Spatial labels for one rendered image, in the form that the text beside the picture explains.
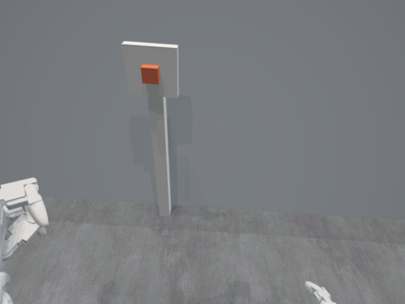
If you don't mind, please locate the button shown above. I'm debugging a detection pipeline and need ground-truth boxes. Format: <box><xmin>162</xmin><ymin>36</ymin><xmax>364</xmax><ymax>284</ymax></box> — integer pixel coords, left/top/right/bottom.
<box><xmin>141</xmin><ymin>65</ymin><xmax>160</xmax><ymax>84</ymax></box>

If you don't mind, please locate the left robot hand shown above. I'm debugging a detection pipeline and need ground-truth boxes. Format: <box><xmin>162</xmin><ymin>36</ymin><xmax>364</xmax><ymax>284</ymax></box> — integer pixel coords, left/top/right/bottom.
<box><xmin>0</xmin><ymin>178</ymin><xmax>49</xmax><ymax>272</ymax></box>

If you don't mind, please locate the right robot hand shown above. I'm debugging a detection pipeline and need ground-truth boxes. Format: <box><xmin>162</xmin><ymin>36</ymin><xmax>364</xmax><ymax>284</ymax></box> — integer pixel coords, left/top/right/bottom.
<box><xmin>305</xmin><ymin>281</ymin><xmax>336</xmax><ymax>304</ymax></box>

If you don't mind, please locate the panel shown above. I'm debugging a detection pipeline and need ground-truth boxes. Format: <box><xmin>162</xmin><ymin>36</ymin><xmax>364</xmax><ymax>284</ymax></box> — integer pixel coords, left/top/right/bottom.
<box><xmin>121</xmin><ymin>41</ymin><xmax>178</xmax><ymax>217</ymax></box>

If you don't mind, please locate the robot left forearm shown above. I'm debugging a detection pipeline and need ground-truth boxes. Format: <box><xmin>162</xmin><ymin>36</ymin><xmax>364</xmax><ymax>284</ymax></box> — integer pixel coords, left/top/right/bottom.
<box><xmin>0</xmin><ymin>272</ymin><xmax>14</xmax><ymax>304</ymax></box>

